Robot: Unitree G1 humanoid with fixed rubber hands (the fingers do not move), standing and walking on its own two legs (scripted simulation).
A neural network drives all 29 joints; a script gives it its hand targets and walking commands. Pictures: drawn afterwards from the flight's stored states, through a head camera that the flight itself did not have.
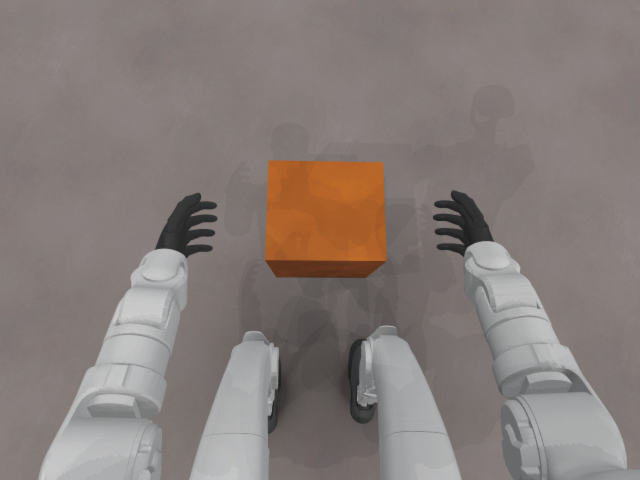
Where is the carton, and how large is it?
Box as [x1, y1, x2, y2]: [265, 160, 386, 277]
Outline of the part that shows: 268,160 265,260 276,276 365,277 386,260 382,162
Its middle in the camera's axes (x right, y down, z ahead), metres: +0.00 -0.03 +0.95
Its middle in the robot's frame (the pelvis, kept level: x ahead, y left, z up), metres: +0.50 -0.01 -0.53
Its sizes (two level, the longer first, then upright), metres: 0.248 0.217 0.289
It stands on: the floor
